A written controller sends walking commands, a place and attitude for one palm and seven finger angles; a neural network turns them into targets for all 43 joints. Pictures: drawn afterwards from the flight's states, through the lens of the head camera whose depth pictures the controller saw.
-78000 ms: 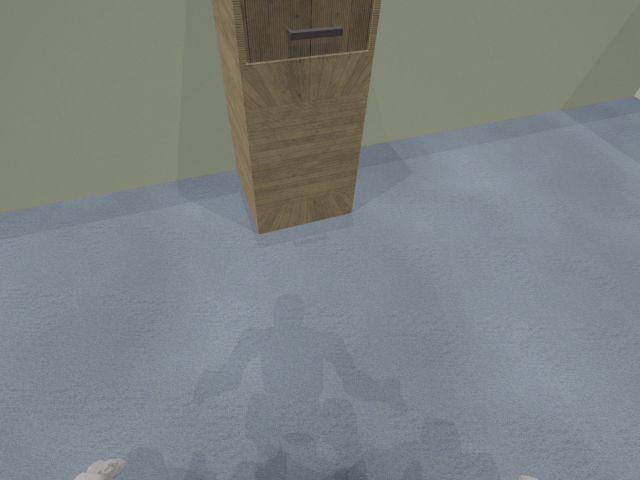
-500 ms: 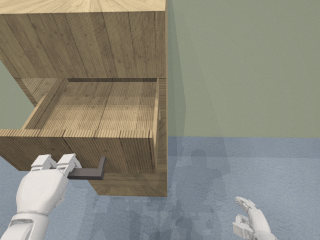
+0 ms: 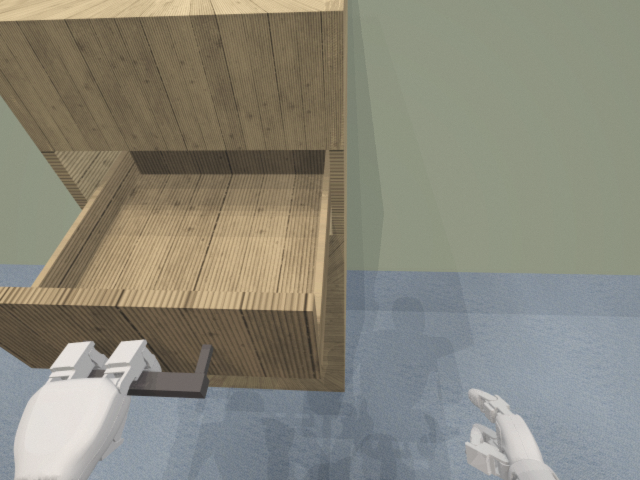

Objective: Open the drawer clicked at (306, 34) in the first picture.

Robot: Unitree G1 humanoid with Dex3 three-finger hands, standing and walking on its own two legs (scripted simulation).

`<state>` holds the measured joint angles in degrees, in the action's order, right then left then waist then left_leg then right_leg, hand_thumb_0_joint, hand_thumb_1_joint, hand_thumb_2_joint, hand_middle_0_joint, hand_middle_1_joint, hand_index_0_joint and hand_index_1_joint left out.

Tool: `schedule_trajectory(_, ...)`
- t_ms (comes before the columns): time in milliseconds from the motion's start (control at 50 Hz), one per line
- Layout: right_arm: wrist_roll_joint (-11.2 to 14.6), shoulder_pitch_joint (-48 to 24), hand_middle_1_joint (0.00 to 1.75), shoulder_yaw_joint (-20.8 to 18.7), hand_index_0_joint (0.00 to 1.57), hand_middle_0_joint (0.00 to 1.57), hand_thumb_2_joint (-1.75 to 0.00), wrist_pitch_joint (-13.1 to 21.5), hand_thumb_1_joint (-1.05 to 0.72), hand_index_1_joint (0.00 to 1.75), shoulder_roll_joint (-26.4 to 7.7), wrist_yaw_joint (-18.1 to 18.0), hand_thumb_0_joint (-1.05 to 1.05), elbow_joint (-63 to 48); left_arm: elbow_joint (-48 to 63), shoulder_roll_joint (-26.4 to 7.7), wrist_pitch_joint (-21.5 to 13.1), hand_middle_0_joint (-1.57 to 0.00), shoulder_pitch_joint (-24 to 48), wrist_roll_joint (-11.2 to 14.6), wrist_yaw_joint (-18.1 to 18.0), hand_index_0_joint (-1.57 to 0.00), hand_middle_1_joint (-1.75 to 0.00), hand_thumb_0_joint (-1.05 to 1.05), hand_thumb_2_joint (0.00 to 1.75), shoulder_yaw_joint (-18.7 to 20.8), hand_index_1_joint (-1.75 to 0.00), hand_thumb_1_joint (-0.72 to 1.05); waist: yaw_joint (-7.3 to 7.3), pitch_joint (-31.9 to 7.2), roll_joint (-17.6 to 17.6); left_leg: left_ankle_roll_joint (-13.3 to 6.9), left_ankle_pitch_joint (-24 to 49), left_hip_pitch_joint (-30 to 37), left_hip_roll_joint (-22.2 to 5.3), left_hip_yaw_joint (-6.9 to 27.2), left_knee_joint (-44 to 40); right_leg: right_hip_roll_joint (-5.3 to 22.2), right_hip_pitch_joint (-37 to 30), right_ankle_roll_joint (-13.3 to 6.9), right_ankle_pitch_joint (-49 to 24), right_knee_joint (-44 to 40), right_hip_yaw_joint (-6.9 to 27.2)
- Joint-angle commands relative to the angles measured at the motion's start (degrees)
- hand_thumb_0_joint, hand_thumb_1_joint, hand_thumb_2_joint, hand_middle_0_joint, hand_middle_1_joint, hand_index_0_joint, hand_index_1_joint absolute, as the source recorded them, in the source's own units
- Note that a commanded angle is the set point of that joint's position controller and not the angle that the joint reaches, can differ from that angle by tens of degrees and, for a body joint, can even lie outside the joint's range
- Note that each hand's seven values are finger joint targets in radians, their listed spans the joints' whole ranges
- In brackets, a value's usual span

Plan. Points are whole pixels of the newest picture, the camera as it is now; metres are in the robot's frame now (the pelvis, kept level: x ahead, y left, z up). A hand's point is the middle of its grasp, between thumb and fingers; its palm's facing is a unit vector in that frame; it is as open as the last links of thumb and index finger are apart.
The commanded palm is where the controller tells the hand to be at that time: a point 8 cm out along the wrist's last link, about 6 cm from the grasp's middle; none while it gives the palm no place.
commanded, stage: pull the drawer open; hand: left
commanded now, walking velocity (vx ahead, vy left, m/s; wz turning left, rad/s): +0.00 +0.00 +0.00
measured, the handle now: (139, 366) +0.21 +0.23 +0.07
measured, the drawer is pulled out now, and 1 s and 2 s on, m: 0.25 0.30 0.29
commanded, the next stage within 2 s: open the thumb to release the handle in 0.86 s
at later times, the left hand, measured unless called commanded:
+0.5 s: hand (96, 463) +0.12 +0.24 +0.05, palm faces -0.01 -0.10 -1.00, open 5.8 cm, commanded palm +0.07 +0.25 +0.11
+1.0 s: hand (90, 476) +0.11 +0.25 +0.05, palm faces +0.00 -0.07 -1.00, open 5.8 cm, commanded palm +0.08 +0.25 +0.11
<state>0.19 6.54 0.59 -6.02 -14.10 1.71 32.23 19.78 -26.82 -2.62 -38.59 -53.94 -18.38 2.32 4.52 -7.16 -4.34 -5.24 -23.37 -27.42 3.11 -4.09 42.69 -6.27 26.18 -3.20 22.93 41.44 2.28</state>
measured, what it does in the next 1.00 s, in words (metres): stands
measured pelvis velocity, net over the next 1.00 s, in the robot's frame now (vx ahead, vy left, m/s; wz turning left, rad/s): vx -0.01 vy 0.00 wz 0.00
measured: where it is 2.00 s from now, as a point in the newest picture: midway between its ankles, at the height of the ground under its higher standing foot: outside the picture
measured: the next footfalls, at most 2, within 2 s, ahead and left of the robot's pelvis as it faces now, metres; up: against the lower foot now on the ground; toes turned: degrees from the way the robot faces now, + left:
none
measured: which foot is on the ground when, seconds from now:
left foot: down 0.00-1.00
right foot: down 0.00-1.00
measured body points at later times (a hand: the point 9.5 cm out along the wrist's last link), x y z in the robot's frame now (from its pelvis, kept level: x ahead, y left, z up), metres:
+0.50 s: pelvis -0.01 +0.00 +0.00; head +0.00 -0.02 +0.45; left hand +0.12 +0.25 +0.11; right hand +0.21 -0.22 -0.09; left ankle -0.02 +0.05 -0.71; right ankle -0.03 -0.09 -0.71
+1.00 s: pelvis -0.01 +0.00 +0.00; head -0.01 -0.03 +0.44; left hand +0.11 +0.25 +0.11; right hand +0.20 -0.21 -0.09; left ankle -0.02 +0.05 -0.71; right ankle -0.03 -0.09 -0.71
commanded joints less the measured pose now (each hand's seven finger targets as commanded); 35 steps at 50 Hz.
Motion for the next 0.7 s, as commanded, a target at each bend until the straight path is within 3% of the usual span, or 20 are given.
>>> schedule_trajectory(0, 0.04, -7.67, 0.3, -2.42, 0.2, 0.2, -0.9, 2.66, -0.9, 0.3, -6.03, -0.41, 0.0, -10.23, 11.46, -7.95, 1.56, -0.4, -8.18, 1.12, -3.7, -0.4, -1.35, 0.0, 0.9, 10.42, -1.35, 0.9, 3.35, -8.48, 0.68, 5.55, 31.04, 11.07, -3.72, 7.75, -3.14, 2.99, -0.54, 0.47, -21.23, -4.15, 2.87)
schedule_trajectory(40, 0.16, -7.8, 0.3, -2.29, 0.2, 0.2, -0.9, 2.55, -0.9, 0.3, -5.99, -0.5, 0.0, -10.24, 10.82, -8.06, 1.67, -0.4, -8.05, 1.07, -3.51, -0.4, -1.35, 0.0, 0.9, 10.35, -1.35, 0.9, 3.08, -7.0, 1.52, 5.43, 29.11, 10.41, -3.59, 7.91, -3.23, 2.77, 0.18, 0.45, -19.79, -4.47, 3.01)
schedule_trajectory(80, 0.05, -7.82, 0.3, -2.16, 0.2, 0.2, -0.9, 2.65, -0.9, 0.3, -6.22, -0.55, 0.0, -10.66, 12.15, -7.75, 1.94, -0.4, -7.22, 1.03, -3.49, -0.4, -1.35, 0.0, 0.9, 9.67, -1.35, 0.9, 2.91, -7.38, -0.03, 5.62, 29.56, 11.03, -3.8, 8.29, -3.31, 2.77, 0.25, 0.23, -19.34, -4.58, 3.29)
schedule_trajectory(140, 0.24, -7.72, 0.3, -1.99, 0.2, 0.2, -0.9, 2.81, -0.9, 0.3, -5.99, -0.48, 0.0, -10.7, 11.67, -8.04, 1.85, -0.4, -10.52, 1.46, -3.46, -0.4, -1.35, 0.0, 0.9, 10.27, -1.35, 0.9, 3.43, -7.1, 1.46, 5.46, 28.69, 10.11, -3.7, 7.89, -3.26, 2.82, -0.41, 0.37, -19.67, -4.54, 3.08)
schedule_trajectory(300, 0.26, -8.24, 0.3, -1.84, 0.2, 0.2, -0.9, 2.87, -0.9, 0.3, -6.16, -0.54, 0.0, -10.93, 12.04, -8.56, 1.52, -0.4, -12.87, 1.86, -3.84, -0.4, -1.35, 0.0, 0.9, 11.25, -1.35, 0.9, 3.52, -5.15, 0.76, 5.03, 25.96, 9.17, -3.46, 7.48, -3.35, 3.0, -0.4, 0.3, -19.5, -5.29, 4.11)
schedule_trajectory(440, 0.11, -8.16, 0.3, -2.27, 0.2, 0.2, -0.9, 2.93, -0.9, 0.3, -6.31, -0.19, 0.0, -11.04, 12.91, -8.15, 0.56, -0.4, -16.37, 2.0, -5.02, -0.4, -1.35, 0.0, 0.9, 11.55, -1.35, 0.9, 3.9, -6.08, 0.13, 5.12, 27.43, 9.69, -3.62, 7.35, -2.65, 3.05, 0.0, 0.27, -20.07, -5.0, 4.05)
schedule_trajectory(480, 0.07, -8.47, 0.3, -2.22, 0.2, 0.2, -0.9, 2.71, -0.9, 0.3, -6.53, -0.42, 0.0, -10.89, 12.52, -9.46, 0.46, -0.4, -15.56, 2.05, -5.39, -0.4, -1.35, 0.0, 0.9, 13.05, -1.35, 0.9, 3.7, -5.74, 0.73, 5.08, 26.17, 9.26, -3.38, 7.4, -2.71, 2.95, -0.4, 0.15, -20.66, -5.57, 5.02)
schedule_trajectory(520, 0.02, -8.55, 0.3, -2.22, 0.2, 0.2, -0.9, 2.68, -0.9, 0.3, -6.27, -0.33, 0.0, -10.7, 11.7, -8.74, 0.22, -0.4, -15.9, 1.75, -5.65, -0.4, -1.35, 0.0, 0.9, 12.59, -1.35, 0.9, 3.64, -4.54, 1.04, 4.87, 24.55, 8.74, -3.24, 7.45, -2.8, 2.98, 0.47, 0.17, -19.17, -5.38, 4.7)
schedule_trajectory(580, -0.15, -8.61, 0.3, -2.39, 0.2, 0.2, -0.9, 2.71, -0.9, 0.3, -6.7, -0.21, 0.0, -11.2, 13.39, -8.52, 0.25, -0.4, -16.15, 1.74, -6.15, -0.4, -1.35, 0.0, 0.9, 12.31, -1.35, 0.9, 3.86, -5.81, -1.05, 5.19, 25.93, 9.68, -3.57, 7.61, -2.65, 2.99, 0.83, 0.07, -18.63, -5.37, 4.69)
schedule_trajectory(660, -0.24, -8.35, 0.3, -2.44, 0.2, 0.2, -0.9, 2.59, -0.9, 0.3, -6.56, -0.09, 0.0, -11.08, 12.84, -8.09, 0.28, -0.4, -15.36, 1.32, -6.31, -0.4, -1.35, 0.0, 0.9, 11.57, -1.35, 0.9, 3.36, -5.03, 0.63, 4.85, 23.19, 9.19, -3.38, 7.69, -2.48, 2.89, 2.06, 0.17, -16.19, -5.2, 4.26)
schedule_trajectory(680, -0.17, -8.52, 0.3, -2.41, 0.2, 0.2, -0.9, 2.57, -0.9, 0.3, -6.72, -0.23, 0.0, -11.21, 13.41, -8.77, 0.44, -0.4, -14.96, 1.45, -6.4, -0.4, -1.35, 0.0, 0.9, 12.35, -1.35, 0.9, 3.51, -5.46, -0.5, 4.97, 23.2, 9.34, -3.45, 7.74, -2.68, 2.79, 1.54, -0.02, -16.19, -5.6, 4.87)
